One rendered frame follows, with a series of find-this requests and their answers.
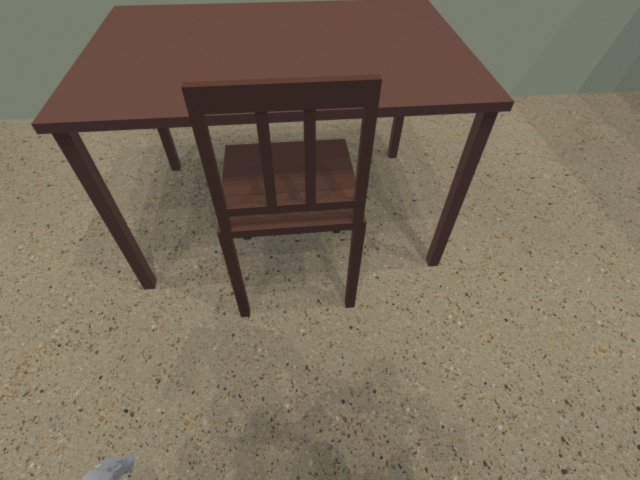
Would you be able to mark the table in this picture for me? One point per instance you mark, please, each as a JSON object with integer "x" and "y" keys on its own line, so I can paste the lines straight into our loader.
{"x": 129, "y": 77}

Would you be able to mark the robot left hand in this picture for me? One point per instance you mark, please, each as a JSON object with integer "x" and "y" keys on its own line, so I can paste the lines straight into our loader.
{"x": 111, "y": 468}

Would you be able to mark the chair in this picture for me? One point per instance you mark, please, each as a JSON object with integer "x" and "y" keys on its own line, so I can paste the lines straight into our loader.
{"x": 286, "y": 187}

